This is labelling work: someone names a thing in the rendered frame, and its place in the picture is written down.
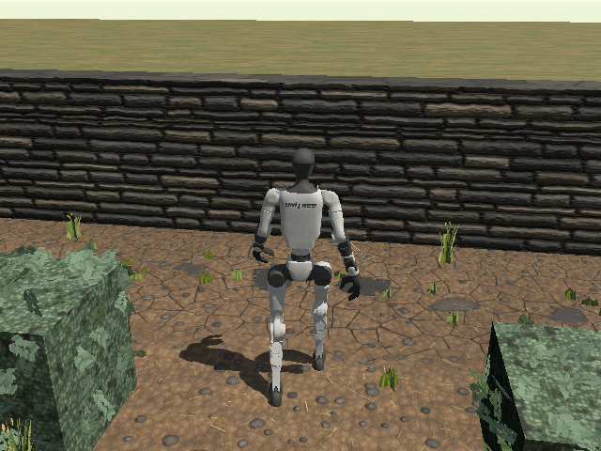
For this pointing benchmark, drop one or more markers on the robot right thigh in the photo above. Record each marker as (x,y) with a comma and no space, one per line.
(322,281)

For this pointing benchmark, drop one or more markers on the robot left upper arm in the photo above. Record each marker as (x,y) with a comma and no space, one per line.
(272,198)

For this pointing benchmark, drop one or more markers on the robot left hand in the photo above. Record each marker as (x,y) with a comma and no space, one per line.
(260,258)

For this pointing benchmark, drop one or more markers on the left robot forearm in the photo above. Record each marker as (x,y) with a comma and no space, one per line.
(259,242)

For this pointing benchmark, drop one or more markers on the robot head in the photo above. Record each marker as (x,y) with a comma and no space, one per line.
(303,161)

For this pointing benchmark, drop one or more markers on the robot right hand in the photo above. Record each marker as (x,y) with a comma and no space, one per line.
(357,285)

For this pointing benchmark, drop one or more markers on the robot right upper arm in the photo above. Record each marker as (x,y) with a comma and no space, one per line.
(331,199)

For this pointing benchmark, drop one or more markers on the right robot forearm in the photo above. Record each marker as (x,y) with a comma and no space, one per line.
(347,256)

